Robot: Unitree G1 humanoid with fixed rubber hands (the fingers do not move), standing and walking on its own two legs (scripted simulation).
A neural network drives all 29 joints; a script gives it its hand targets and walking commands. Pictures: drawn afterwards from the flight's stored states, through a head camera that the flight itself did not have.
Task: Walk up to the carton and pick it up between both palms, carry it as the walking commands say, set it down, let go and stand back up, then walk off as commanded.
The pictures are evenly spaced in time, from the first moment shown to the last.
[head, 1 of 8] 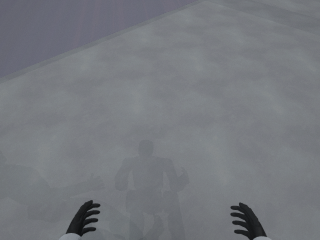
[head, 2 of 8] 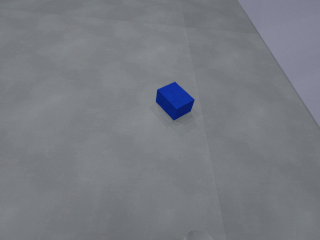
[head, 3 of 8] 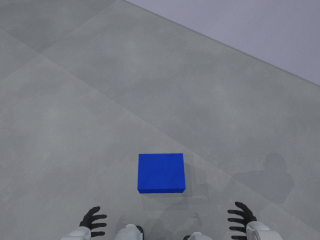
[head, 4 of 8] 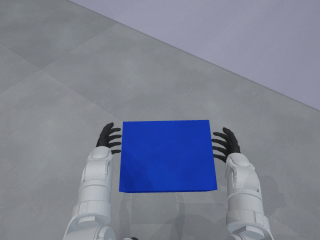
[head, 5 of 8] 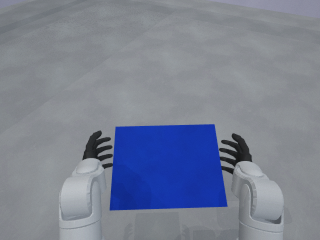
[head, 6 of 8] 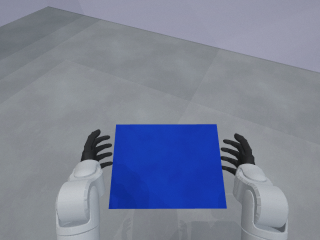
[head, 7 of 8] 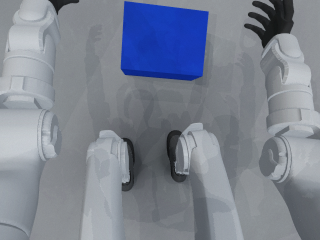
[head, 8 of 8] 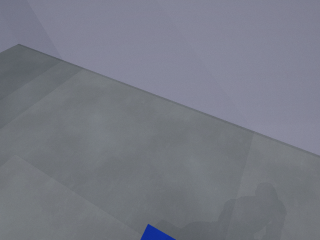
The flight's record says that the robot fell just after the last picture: no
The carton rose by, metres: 0.72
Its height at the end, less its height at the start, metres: +0.00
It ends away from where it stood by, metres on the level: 1.76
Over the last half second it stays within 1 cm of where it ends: yes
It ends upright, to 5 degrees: yes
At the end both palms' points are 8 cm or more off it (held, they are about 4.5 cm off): yes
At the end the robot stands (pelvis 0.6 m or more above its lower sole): yes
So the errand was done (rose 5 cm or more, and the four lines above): yes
